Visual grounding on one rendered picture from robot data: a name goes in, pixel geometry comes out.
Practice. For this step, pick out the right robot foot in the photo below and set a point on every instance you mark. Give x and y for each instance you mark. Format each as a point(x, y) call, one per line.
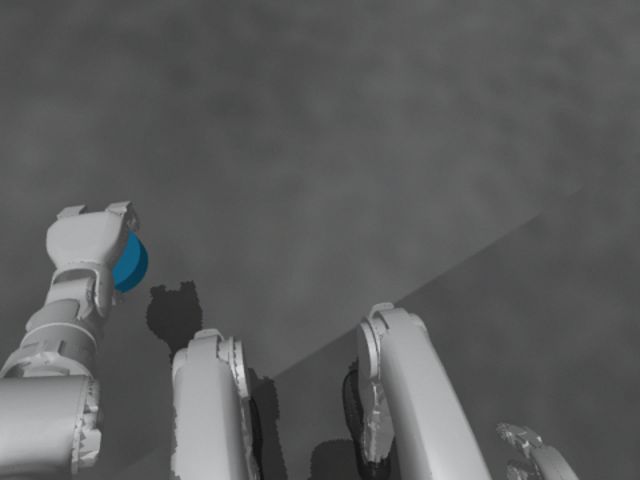
point(354, 419)

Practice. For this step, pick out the left robot arm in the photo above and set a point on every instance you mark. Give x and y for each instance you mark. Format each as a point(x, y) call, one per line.
point(51, 416)

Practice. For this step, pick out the tin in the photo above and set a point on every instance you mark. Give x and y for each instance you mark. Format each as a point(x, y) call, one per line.
point(132, 266)

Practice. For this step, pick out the left robot foot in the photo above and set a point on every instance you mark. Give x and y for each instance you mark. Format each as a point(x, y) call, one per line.
point(257, 439)

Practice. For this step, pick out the right robot hand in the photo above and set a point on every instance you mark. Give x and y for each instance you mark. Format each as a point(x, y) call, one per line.
point(547, 463)

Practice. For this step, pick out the left robot hand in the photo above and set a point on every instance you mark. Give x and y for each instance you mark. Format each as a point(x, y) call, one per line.
point(98, 237)

